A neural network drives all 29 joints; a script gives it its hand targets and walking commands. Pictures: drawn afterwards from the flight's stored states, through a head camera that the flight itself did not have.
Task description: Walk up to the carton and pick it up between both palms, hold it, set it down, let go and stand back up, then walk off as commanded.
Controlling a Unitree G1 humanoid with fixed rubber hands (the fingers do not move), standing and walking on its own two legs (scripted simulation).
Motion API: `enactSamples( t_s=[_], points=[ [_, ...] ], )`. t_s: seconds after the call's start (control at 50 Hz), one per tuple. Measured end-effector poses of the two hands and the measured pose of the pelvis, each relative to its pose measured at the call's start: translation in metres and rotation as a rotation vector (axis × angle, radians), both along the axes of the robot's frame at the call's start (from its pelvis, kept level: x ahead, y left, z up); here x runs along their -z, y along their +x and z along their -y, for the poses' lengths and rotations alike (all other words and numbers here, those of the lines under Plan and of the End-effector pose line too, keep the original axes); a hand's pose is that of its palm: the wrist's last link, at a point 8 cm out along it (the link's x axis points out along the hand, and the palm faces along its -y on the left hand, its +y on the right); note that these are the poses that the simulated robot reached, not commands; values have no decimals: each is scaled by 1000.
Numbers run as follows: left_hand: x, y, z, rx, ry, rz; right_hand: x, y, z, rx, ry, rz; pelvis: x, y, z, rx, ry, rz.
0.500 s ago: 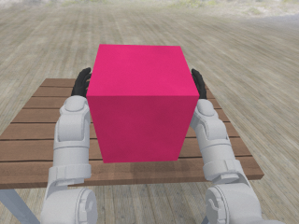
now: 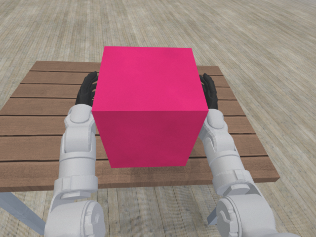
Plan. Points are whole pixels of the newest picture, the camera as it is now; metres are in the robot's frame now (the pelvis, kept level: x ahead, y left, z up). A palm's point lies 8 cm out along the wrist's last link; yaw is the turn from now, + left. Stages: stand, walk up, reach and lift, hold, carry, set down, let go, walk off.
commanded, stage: set down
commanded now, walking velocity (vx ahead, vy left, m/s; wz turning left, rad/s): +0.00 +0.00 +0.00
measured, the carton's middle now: (148, 111) +0.39 +0.01 +0.13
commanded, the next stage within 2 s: none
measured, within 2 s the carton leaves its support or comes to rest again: neither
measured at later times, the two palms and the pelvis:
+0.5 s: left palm (85, 119) +0.37 +0.17 +0.12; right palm (202, 113) +0.38 -0.13 +0.14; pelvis +0.00 +0.00 +0.00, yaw +0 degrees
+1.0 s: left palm (93, 123) +0.39 +0.16 +0.09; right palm (204, 117) +0.39 -0.14 +0.12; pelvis +0.02 +0.00 +0.00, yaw +0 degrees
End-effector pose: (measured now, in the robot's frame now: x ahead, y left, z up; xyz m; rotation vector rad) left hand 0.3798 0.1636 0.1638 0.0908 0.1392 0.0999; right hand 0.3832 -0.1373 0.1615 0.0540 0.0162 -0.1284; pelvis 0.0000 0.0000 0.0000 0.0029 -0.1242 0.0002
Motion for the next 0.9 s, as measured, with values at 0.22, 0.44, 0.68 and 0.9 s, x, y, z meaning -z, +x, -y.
enactSamples(
  t_s=[0.22,0.44,0.68,0.9],
  points=[
    [22,-7,-12,-26,-11,-19,11,2,-12,-25,-15,-15,-1,6,-3,0,-4,-7],
    [37,-7,-9,-5,-13,-45,18,-3,-10,-16,-28,-40,-1,4,-3,0,-4,-5],
    [53,-3,-3,9,-12,-70,29,-1,-4,-6,-53,-62,-1,7,-2,0,-2,-13],
    [66,4,3,15,-11,-92,38,5,2,-2,-53,-84,-1,13,1,0,2,-26]
  ],
)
